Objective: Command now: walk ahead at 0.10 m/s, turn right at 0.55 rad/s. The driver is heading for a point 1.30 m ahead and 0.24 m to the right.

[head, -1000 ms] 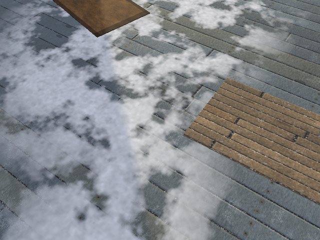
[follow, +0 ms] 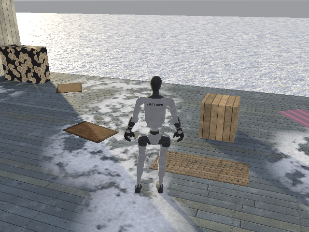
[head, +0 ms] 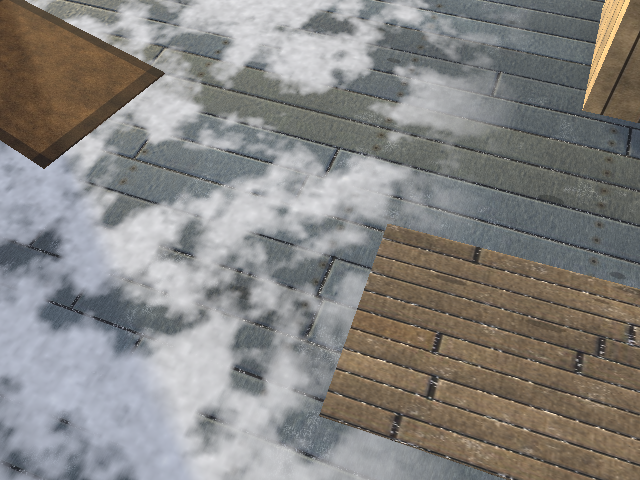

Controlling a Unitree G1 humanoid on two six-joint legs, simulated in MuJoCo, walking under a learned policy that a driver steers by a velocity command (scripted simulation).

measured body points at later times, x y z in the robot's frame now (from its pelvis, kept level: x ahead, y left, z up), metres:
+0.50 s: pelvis +0.06 +0.06 +0.01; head +0.10 +0.07 +0.46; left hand +0.30 +0.29 -0.09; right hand +0.11 -0.25 -0.07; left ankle +0.11 +0.17 -0.73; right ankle +0.01 -0.07 -0.65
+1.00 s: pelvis +0.04 +0.01 +0.01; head +0.05 -0.01 +0.46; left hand +0.32 +0.15 -0.07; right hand +0.02 -0.30 -0.11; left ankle +0.12 +0.15 -0.70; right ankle +0.00 -0.07 -0.73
